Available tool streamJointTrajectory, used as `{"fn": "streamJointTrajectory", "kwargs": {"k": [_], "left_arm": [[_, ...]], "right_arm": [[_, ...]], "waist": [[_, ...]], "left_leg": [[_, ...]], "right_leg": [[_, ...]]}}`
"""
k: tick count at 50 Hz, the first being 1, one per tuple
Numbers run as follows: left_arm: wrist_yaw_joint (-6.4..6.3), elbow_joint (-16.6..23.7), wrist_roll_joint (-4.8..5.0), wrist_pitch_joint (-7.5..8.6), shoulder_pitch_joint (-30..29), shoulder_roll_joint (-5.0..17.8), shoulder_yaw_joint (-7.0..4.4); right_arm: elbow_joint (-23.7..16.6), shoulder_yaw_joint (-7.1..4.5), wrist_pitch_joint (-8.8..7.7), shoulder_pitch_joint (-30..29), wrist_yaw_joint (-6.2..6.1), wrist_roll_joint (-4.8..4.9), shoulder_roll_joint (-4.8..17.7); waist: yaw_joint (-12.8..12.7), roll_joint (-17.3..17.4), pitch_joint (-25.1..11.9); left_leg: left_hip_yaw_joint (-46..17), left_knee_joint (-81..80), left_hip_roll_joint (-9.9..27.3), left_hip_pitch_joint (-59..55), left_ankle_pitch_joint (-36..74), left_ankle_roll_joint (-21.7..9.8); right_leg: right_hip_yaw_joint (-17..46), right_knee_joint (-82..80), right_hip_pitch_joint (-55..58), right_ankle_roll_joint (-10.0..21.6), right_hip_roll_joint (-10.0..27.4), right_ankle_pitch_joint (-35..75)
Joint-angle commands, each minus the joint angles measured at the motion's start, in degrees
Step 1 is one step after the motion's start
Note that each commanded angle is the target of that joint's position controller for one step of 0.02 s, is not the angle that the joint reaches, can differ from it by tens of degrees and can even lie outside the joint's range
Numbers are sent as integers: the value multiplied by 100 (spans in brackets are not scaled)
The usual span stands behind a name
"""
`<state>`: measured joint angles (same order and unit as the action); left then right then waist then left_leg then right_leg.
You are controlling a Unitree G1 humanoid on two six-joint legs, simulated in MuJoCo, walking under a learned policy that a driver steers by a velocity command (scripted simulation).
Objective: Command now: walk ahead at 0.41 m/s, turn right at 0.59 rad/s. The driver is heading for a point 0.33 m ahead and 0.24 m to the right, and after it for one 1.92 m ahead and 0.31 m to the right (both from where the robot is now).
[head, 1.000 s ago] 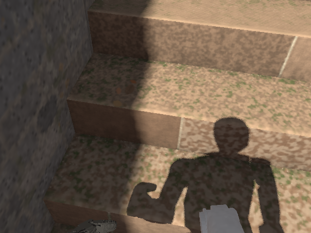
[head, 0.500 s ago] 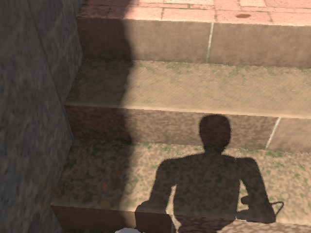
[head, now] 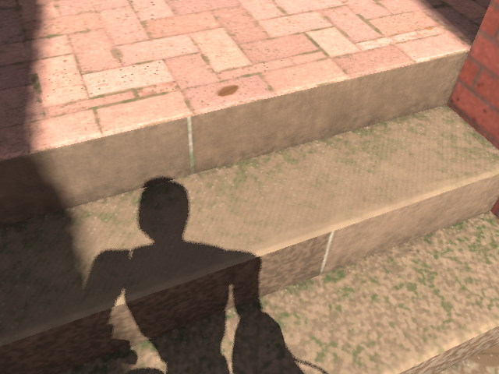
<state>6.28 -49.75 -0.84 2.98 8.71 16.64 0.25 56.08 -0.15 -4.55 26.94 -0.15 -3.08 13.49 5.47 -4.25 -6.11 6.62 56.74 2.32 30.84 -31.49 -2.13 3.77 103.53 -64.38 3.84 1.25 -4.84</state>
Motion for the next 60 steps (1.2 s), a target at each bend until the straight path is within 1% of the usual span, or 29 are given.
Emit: {"fn": "streamJointTrajectory", "kwargs": {"k": [1, 9, 14, 16, 17, 18, 20, 22, 24, 25, 26, 29, 32, 33, 34, 35, 37, 38, 40, 44, 48, 53, 54, 55, 56, 57, 58, 59, 60], "left_arm": [[91, 472, 12, 73, -596, 381, -11], [285, 1243, -42, -57, -1159, -24, 40], [-126, 1522, -92, -17, 459, 274, -246], [-542, 1296, -141, -69, 2243, 1406, -659], [-453, 779, -126, -176, 3182, 1500, -809], [-370, 271, -234, -90, 3775, 1630, -821], [-220, -310, -427, 8, 3528, 861, -536], [-162, -858, -446, -10, 3087, -194, -101], [-184, -759, -818, 39, 1945, -89, 41], [-247, -379, -903, 153, 981, 559, -88], [-323, -34, -727, 285, 333, 1046, -170], [-338, 598, -96, 502, -672, 1609, -218], [-374, 717, 130, 472, 354, 1693, -534], [-232, 567, 42, 335, 709, 1336, -579], [-119, 599, -513, 242, 1616, 57, -267], [-41, 788, -131, 145, 1464, 93, -319], [-195, 1305, 215, 275, 14, 443, -495], [-348, 1224, 77, 316, 6, 514, -469], [-475, 1325, -304, 255, 61, 23, -188], [-46, 1542, -270, 356, -499, 215, -189], [-85, 2043, -322, 374, -1373, 702, -280], [-20, 1655, -622, 182, -680, 465, -194], [-231, 1308, 98, -233, -348, -393, -14], [-372, 1102, 196, -313, 35, -475, 44], [-45, 1789, -124, -94, -1371, 1287, -305], [0, 2064, -382, -66, -1805, 1669, -627], [-54, 2141, -532, -97, -1624, 1661, -651], [-32, 1905, -651, -30, -740, 562, -392], [-88, 1756, -547, -17, -573, 100, -260]], "right_arm": [[-788, 188, -402, -1063, -57, -168, 158], [-1506, 144, -360, -970, 9, -285, 790], [-1656, -80, 52, -595, 456, -325, 965], [-2119, 145, -90, -109, 546, -344, -12], [-2324, 88, -93, -1574, 618, -55, -55], [-2404, 122, -104, -2242, 689, 30, -301], [-2332, 42, -187, -1968, 604, -74, -143], [-2604, 287, -128, -2158, 605, -183, -677], [-2921, 378, 2, -2340, 583, -31, -810], [-3294, 384, 17, -2666, 548, 89, -689], [-3602, 360, 113, -3140, 543, 257, -433], [-3085, 309, 325, -1830, 430, 384, -115], [-2611, 69, 704, -1155, 347, 195, 646], [-2359, 12, 748, -537, 196, 337, 646], [-1952, -155, 717, 931, 12, 231, 1181], [-2106, -243, 464, 926, 68, -358, 1217], [-2002, -118, -59, -539, 227, -13, 615], [-1872, -38, -128, -1059, 128, 201, 75], [-1748, 185, -83, -1535, -68, 215, -775], [-1758, -121, -183, -1285, -338, 57, 275], [-1589, -68, -133, -552, -272, 12, 642], [-1739, 42, -175, -1284, -4, -114, 906], [-1420, -215, 105, -855, -240, 578, 507], [-1435, -166, 328, -458, -322, 516, 384], [-1522, -7, 120, 542, 29, -400, 820], [-1315, -74, -33, 1322, 110, -466, 571], [-1230, 14, -139, 1218, 67, -396, 223], [-1511, -5, -371, -383, 126, 197, 516], [-1752, -99, -404, -1316, 4, 424, 839]], "waist": [[-380, 867, 308], [32, 993, 820], [-591, 500, 34], [-770, -1023, -1728], [-1769, -1006, -597], [-1976, -521, 153], [-1205, 117, 518], [-490, -177, 407], [27, 219, 879], [288, 187, 1201], [367, 68, 1118], [1306, 486, 227], [632, -867, -326], [593, -752, -555], [223, 1594, -2848], [487, 2665, -2107], [-88, 1552, 269], [-303, 793, -68], [-696, 131, 40], [-288, 512, 104], [176, 959, 234], [-379, 785, 368], [-510, 721, 527], [-387, 188, 368], [577, -1070, -425], [747, -373, -752], [533, 68, -831], [-500, 774, -42], [-902, 808, 629]], "left_leg": [[-1783, -3629, 1163, -522, 20, -892], [134, -4576, 939, -1841, 2280, -920], [292, -1730, 1038, -3774, 7219, -911], [-138, 733, -51, -139, 3604, -121], [-340, 3580, -883, 1938, 428, 100], [-819, 6039, -665, 3514, 106, -149], [-1035, 8494, -397, 5365, -90, -794], [-1021, 10036, -292, 5992, -401, -1317], [-755, 8987, -243, 5618, 217, -1377], [-499, 7806, -158, 4683, 420, -1138], [-289, 6540, 5, 3406, 1039, -703], [120, 5227, -386, -920, 3179, 501], [126, 479, -1053, -585, 1895, 520], [20, -1188, -1080, -786, 2201, 301], [-3396, -1177, 1037, -3324, 7806, -2175], [-5962, -2515, 2114, -2751, 6466, -3111], [-4571, -2391, 1631, -1057, 3015, -2086], [-3492, -1967, 1480, -1186, 3368, -1745], [-2373, -2473, 1098, -107, 1683, -944], [-1265, -2668, 739, -406, 1995, -795], [-1254, -2569, 1041, -1172, 2034, -767], [-902, -1620, 672, 473, 522, -315], [-788, -1658, 662, -201, 1554, -278], [-318, -720, 271, -356, 1243, -46], [-104, -89, -331, -60, 1561, 75], [40, -73, -608, 772, 873, 300], [115, 173, -687, 1019, 633, 438], [-456, -311, -340, 1302, 1360, 154], [-879, -671, -181, 593, 2048, -242]], "right_leg": [[110, -836, -247, -238, 645, 272], [-1235, -4148, 2798, 16, 436, 89], [-1439, -7618, 4797, 344, -475, 20], [1290, -7148, 9159, 1930, 890, 3194], [2728, -8252, 9251, 2243, 1587, 2465], [2821, -8259, 8724, 1901, 1582, 1526], [2758, -7829, 8048, 1682, 1969, 2677], [2215, -7596, 6468, 1368, 1887, 2220], [1348, -8443, 4418, 933, 1293, -1173], [735, -9119, 2948, 764, 900, -2050], [433, -9671, 1774, 766, 553, -2023], [223, -9828, 315, 922, 382, 3953], [611, -8160, 4343, 1336, 844, 7397], [497, -6985, 5440, 1303, 741, 8160], [455, -3880, 4516, 362, 37, 3601], [1592, -904, 2135, -218, -1106, -1136], [1349, 114, 582, -265, -724, -1226], [982, -40, 552, -178, -510, -1457], [543, -1015, 1600, -247, 266, -2110], [-44, -567, 1507, -406, 107, -1234], [56, -1742, 1255, -443, 304, -1332], [-434, -4712, 3797, -437, 520, 720], [-1345, -6093, 4156, -592, -197, 712], [-1629, -7007, 4931, -791, -351, 1225], [-649, -6353, 5893, -136, 594, 4855], [-359, -5933, 6575, 237, 903, 5049], [-28, -5823, 6728, 395, 1048, 5213], [-590, -6342, 6397, -3, 454, 3178], [-1276, -7426, 5644, -485, -202, 539]]}}
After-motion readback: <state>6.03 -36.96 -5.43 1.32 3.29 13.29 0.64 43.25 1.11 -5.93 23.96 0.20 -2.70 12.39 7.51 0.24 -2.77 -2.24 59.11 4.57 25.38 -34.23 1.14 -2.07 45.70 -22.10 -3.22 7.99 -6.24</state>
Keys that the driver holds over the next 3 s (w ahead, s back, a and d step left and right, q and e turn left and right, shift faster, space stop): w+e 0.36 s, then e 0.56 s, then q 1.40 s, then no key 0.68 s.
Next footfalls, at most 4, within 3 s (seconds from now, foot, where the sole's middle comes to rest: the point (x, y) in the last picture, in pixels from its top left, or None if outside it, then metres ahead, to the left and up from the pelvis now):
0.28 right None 0.22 -0.14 -0.71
0.66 left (226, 371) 0.46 0.01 -0.54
1.08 right None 0.34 -0.26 -0.53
1.30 right None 0.24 -0.25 -0.71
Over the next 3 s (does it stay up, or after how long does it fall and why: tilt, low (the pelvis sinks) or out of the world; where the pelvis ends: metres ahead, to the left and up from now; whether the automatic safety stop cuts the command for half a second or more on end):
stays up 0.46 -0.23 0.23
